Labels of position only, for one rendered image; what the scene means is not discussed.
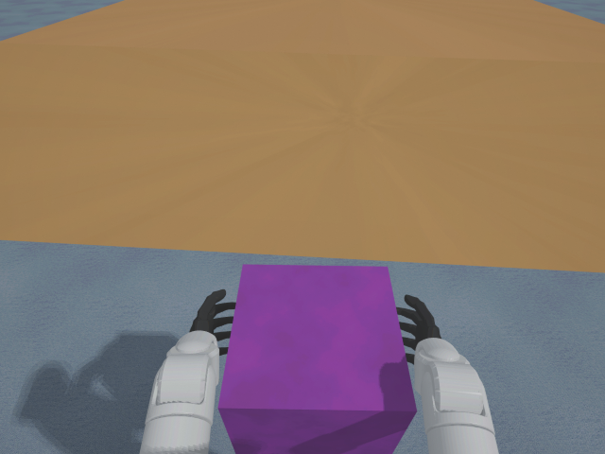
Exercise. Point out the robot right hand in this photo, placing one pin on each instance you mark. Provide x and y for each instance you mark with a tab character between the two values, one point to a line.
425	327

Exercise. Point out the left robot forearm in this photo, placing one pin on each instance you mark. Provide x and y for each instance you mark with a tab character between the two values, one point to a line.
181	407

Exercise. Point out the carton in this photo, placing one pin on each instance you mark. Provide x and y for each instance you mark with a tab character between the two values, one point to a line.
316	363

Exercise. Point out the robot left hand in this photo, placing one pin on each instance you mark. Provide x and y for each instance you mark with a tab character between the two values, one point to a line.
205	319

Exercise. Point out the right robot forearm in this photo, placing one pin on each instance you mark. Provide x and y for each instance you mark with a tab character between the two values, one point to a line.
456	413

